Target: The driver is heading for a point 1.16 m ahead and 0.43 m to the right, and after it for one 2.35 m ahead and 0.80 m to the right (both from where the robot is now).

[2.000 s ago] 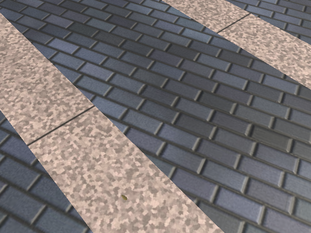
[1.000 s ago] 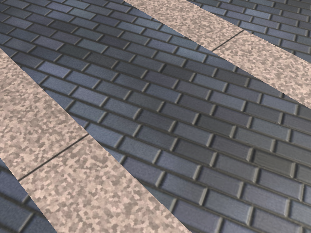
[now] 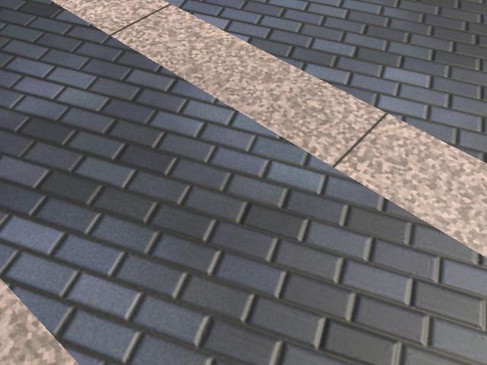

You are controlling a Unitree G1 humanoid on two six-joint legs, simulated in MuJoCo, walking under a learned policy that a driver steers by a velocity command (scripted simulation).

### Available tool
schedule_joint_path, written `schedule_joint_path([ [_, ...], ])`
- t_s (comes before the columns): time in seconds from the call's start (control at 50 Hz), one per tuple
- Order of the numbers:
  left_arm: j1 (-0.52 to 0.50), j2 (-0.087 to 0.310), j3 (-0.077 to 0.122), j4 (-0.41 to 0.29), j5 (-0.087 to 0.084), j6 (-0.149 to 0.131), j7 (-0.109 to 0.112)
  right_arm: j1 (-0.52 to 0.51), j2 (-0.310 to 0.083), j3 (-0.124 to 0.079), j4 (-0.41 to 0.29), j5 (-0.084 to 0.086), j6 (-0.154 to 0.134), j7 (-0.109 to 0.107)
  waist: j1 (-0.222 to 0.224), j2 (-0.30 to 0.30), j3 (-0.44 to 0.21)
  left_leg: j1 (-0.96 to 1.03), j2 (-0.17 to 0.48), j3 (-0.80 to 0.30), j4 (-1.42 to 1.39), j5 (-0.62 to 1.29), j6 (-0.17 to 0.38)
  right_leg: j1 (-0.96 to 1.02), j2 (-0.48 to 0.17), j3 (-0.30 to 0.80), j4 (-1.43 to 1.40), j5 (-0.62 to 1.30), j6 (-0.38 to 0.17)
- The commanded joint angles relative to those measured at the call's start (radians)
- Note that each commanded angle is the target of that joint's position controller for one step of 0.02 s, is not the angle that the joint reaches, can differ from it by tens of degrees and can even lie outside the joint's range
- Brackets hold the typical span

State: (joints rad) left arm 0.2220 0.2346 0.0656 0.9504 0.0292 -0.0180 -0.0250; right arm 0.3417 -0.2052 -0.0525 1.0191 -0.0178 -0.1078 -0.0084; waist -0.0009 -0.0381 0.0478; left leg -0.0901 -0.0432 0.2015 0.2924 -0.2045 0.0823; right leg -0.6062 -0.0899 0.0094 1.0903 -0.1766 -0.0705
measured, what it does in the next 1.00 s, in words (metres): walks ahead, turning right: right foot, then left foot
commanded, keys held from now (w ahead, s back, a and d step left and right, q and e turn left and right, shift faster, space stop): w+e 0.96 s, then w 0.04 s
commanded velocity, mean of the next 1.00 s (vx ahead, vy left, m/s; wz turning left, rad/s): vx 0.50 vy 0.00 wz -0.56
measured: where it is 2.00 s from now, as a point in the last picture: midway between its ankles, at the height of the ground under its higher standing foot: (386, 237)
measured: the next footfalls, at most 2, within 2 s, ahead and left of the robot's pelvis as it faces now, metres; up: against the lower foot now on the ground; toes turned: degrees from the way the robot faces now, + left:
right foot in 0.28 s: +0.29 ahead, -0.11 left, +0.00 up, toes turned -15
left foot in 0.82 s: +0.66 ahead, -0.08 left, +0.00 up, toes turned -30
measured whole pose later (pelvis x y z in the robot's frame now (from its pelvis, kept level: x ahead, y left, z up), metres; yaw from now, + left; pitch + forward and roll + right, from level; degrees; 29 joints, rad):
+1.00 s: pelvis +0.54 -0.12 -0.01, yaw -35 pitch +1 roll +1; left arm 0.29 0.31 0.07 0.82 0.03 -0.02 -0.03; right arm 0.21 -0.25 -0.04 0.78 -0.03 -0.07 -0.01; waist 0.02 -0.05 0.04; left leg -0.26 -0.01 0.10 0.43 -0.18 0.04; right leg -0.45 0.03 0.04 1.15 -0.34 -0.07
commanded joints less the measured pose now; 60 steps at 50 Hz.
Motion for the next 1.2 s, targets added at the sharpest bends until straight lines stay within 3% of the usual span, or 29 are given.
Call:
schedule_joint_path([
  [0.02, -0.038, 0.0, -0.005, -0.067, -0.001, 0.004, -0.014, 0.018, -0.079, -0.009, -0.041, 0.0, -0.02, -0.004, 0.014, 0.099, 0.042, -0.033, 0.266, -0.106, -0.166, 0.288, 0.057, -0.065, -0.02, -0.018, -0.097, 0.117, 0.013],
  [0.1, -0.182, -0.013, -0.022, -0.125, 0.0, -0.001, -0.024, 0.069, -0.101, -0.009, -0.029, 0.001, -0.017, -0.013, -0.021, 0.101, 0.059, 0.03, 0.271, -0.026, -0.153, 0.391, 0.046, -0.021, 0.008, -0.099, -0.341, 0.192, 0.001],
  [0.16, -0.236, 0.002, -0.021, -0.157, 0.005, -0.003, -0.028, 0.117, -0.118, -0.014, -0.012, -0.003, -0.003, -0.022, -0.033, 0.104, 0.062, 0.144, 0.303, 0.012, -0.099, 0.514, 0.043, -0.012, 0.033, -0.14, -0.423, 0.128, -0.035],
  [0.22, -0.169, 0.031, -0.006, -0.149, 0.01, -0.002, -0.023, 0.1, -0.154, -0.023, -0.016, -0.009, 0.015, -0.032, 0.014, 0.14, 0.008, 0.213, 0.319, 0.059, 0.083, 0.902, 0.032, 0.111, 0.114, -0.187, -0.452, -0.018, -0.095],
  [0.24, -0.093, 0.047, 0.004, -0.129, 0.01, -0.004, -0.02, 0.092, -0.17, -0.029, -0.022, -0.01, 0.025, -0.033, 0.046, 0.144, -0.035, 0.218, 0.321, 0.066, 0.212, 0.978, 0.032, 0.19, 0.15, -0.195, -0.468, -0.067, -0.119],
  [0.26, 0.014, 0.071, 0.019, -0.098, 0.011, -0.011, -0.014, 0.085, -0.183, -0.033, -0.031, -0.008, 0.036, -0.029, 0.089, 0.136, -0.098, 0.179, 0.319, 0.07, 0.392, 0.931, 0.025, 0.323, 0.181, -0.185, -0.522, -0.078, -0.145],
  [0.28, 0.165, 0.128, 0.045, -0.055, 0.023, -0.018, -0.002, 0.064, -0.185, -0.034, -0.054, -0.005, 0.039, -0.023, 0.165, 0.072, -0.177, 0.013, 0.296, 0.078, 0.663, 0.708, -0.007, 0.553, 0.132, -0.073, -0.607, -0.087, -0.19],
  [0.3, 0.181, 0.249, 0.076, -0.065, 0.029, -0.017, 0.012, 0.101, -0.066, -0.012, -0.122, 0.01, 0.034, -0.003, 0.106, -0.157, -0.268, -0.422, 0.137, 0.061, 1.043, -0.134, -0.065, 0.875, -0.184, 0.415, -0.641, -0.098, -0.331],
  [0.32, 0.196, 0.269, 0.079, -0.079, -0.003, 0.0, 0.013, -0.018, -0.136, -0.026, -0.176, 0.008, 0.019, 0.007, 0.131, -0.089, -0.314, -0.612, 0.016, -0.168, 1.198, -0.327, -0.082, 0.915, -0.259, 0.755, -0.809, -0.119, -0.389],
  [0.34, 0.141, 0.243, 0.071, -0.074, -0.009, 0.005, 0.022, -0.105, -0.133, -0.022, -0.204, 0.009, 0.006, 0.013, 0.111, -0.016, -0.159, -0.712, 0.093, -0.225, 1.164, -0.219, -0.07, 0.823, -0.24, 0.577, -0.83, -0.067, -0.351],
  [0.36, 0.095, 0.185, 0.057, -0.075, -0.016, 0.001, 0.026, -0.097, -0.128, -0.018, -0.2, 0.012, -0.006, 0.012, 0.07, 0.043, -0.083, -0.668, 0.13, -0.224, 1.064, -0.135, -0.066, 0.693, -0.205, 0.473, -0.843, 0.039, -0.305],
  [0.38, 0.046, 0.148, 0.048, -0.082, -0.018, -0.008, 0.029, -0.079, -0.126, -0.02, -0.185, 0.004, -0.002, 0.008, 0.022, 0.084, -0.036, -0.599, 0.156, -0.227, 0.98, -0.109, -0.071, 0.586, -0.149, 0.382, -0.851, 0.162, -0.262],
  [0.4, 0.022, 0.122, 0.038, -0.085, -0.027, -0.017, 0.032, -0.058, -0.122, -0.02, -0.186, -0.017, 0.017, 0.007, -0.011, 0.078, -0.034, -0.53, 0.167, -0.232, 0.928, -0.104, -0.086, 0.517, -0.105, 0.317, -0.859, 0.247, -0.243],
  [0.44, 0.036, 0.122, 0.033, -0.086, -0.033, -0.041, 0.03, -0.045, -0.104, -0.017, -0.19, -0.034, 0.054, 0.015, -0.032, 0.06, -0.053, -0.478, 0.167, -0.224, 0.866, -0.104, -0.111, 0.473, -0.06, 0.262, -0.861, 0.352, -0.234],
  [0.5, 0.099, 0.161, 0.041, -0.078, -0.032, -0.052, 0.027, -0.135, -0.096, -0.013, -0.232, -0.032, 0.077, 0.022, -0.012, 0.03, -0.032, -0.53, 0.164, -0.2, 0.753, -0.016, -0.138, 0.453, -0.025, 0.239, -0.88, 0.359, -0.214],
  [0.56, 0.171, 0.161, 0.04, -0.075, -0.031, -0.047, 0.025, -0.265, -0.108, -0.011, -0.282, -0.027, 0.081, 0.024, 0.036, 0.003, -0.009, -0.609, 0.153, -0.199, 0.622, 0.088, -0.147, 0.503, -0.014, 0.265, -0.884, 0.34, -0.182],
  [0.72, 0.281, 0.179, 0.04, -0.079, -0.014, -0.039, 0.041, -0.477, -0.118, 0.011, -0.385, -0.012, 0.059, 0.036, 0.107, -0.035, 0.003, -0.61, 0.074, -0.204, 0.352, 0.155, -0.112, 0.667, -0.034, 0.339, -0.786, 0.47, -0.159],
  [0.76, 0.242, 0.198, 0.044, -0.094, -0.011, -0.04, 0.048, -0.421, -0.139, 0.008, -0.384, -0.008, 0.049, 0.032, 0.065, -0.049, -0.004, -0.478, 0.054, -0.216, 0.272, 0.119, -0.087, 0.641, -0.04, 0.357, -0.745, 0.521, -0.127],
  [0.8, 0.177, 0.222, 0.049, -0.114, -0.012, -0.048, 0.039, -0.215, -0.187, -0.012, -0.325, -0.004, 0.036, 0.015, -0.03, -0.034, -0.092, -0.169, 0.001, -0.195, 0.207, 0.063, -0.05, 0.562, 0.007, 0.334, -0.563, 0.696, -0.08],
  [0.82, 0.157, 0.212, 0.046, -0.121, -0.022, -0.056, 0.028, -0.068, -0.22, -0.025, -0.296, -0.013, 0.022, 0.001, -0.107, 0.014, -0.18, 0.058, 0.066, -0.244, 0.162, 0.082, -0.019, 0.464, 0.069, 0.293, -0.358, 0.606, -0.057],
  [0.84, 0.182, 0.115, 0.02, -0.157, -0.029, -0.065, 0.023, 0.09, -0.298, -0.04, -0.295, -0.037, 0.02, -0.018, -0.141, 0.142, -0.344, 0.288, 0.335, -0.508, 0.152, -0.105, 0.022, 0.326, 0.136, 0.208, -0.066, 0.183, -0.042],
  [0.86, 0.316, 0.078, 0.014, -0.182, -0.054, -0.057, 0.025, 0.02, -0.357, -0.054, -0.304, -0.044, 0.034, -0.013, -0.029, 0.384, -0.397, 0.396, 0.522, -0.986, -0.003, -0.148, 0.138, 0.048, 0.259, 0.124, 0.141, -0.408, -0.019],
  [0.88, 0.276, 0.158, 0.021, -0.142, -0.014, -0.036, 0.034, -0.061, -0.248, -0.04, -0.321, -0.025, 0.046, -0.007, -0.011, 0.179, -0.246, 0.249, 0.479, -0.939, -0.015, -0.295, 0.131, -0.024, 0.151, 0.126, 0.214, -0.309, -0.026],
  [0.9, 0.197, 0.16, 0.024, -0.147, -0.006, -0.031, 0.023, -0.122, -0.164, -0.018, -0.33, -0.016, 0.047, -0.004, -0.012, 0.08, -0.119, 0.106, 0.42, -0.75, -0.033, -0.263, 0.108, -0.012, 0.117, 0.108, 0.179, -0.209, -0.019],
  [0.92, 0.163, 0.14, 0.021, -0.155, -0.007, -0.027, 0.014, -0.14, -0.136, -0.009, -0.321, -0.019, 0.045, -0.001, -0.001, 0.06, -0.064, 0.022, 0.37, -0.611, -0.057, -0.132, 0.088, 0.01, 0.088, 0.097, 0.139, -0.166, -0.01],
  [0.96, 0.152, 0.121, 0.018, -0.162, 0.008, -0.005, -0.005, -0.112, -0.133, -0.006, -0.291, -0.013, 0.032, -0.003, 0.015, 0.132, -0.035, -0.057, 0.31, -0.434, -0.088, 0.037, 0.061, 0.05, 0.055, 0.078, 0.099, -0.143, 0.004],
  [1.04, 0.076, 0.088, 0.005, -0.2, 0.01, 0.009, -0.024, -0.041, -0.147, -0.012, -0.246, -0.001, -0.006, 0.016, 0.016, 0.134, -0.037, -0.046, 0.306, -0.32, -0.128, 0.228, 0.095, -0.014, 0.057, 0.086, 0.038, -0.073, 0.016],
  [1.14, -0.106, 0.06, -0.022, -0.255, 0.01, -0.005, -0.038, -0.001, -0.153, -0.011, -0.206, 0.001, -0.003, 0.025, -0.01, 0.128, 0.002, -0.044, 0.25, -0.17, -0.159, 0.281, 0.08, -0.008, 0.055, 0.021, -0.271, 0.094, 0.04],
  [1.2, -0.205, 0.053, -0.036, -0.284, 0.01, -0.012, -0.043, 0.058, -0.181, -0.017, -0.175, 0.005, 0.004, 0.022, -0.038, 0.132, 0.01, -0.019, 0.264, -0.148, -0.151, 0.32, 0.072, 0.07, 0.053, -0.053, -0.423, 0.103, 0.03],
])
Velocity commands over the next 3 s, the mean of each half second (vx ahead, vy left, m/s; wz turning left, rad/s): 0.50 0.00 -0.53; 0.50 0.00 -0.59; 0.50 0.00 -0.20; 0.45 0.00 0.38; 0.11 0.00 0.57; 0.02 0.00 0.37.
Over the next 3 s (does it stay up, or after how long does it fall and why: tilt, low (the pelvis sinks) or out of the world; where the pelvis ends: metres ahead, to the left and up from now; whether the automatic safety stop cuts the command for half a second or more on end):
stays up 1.02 -0.50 0.00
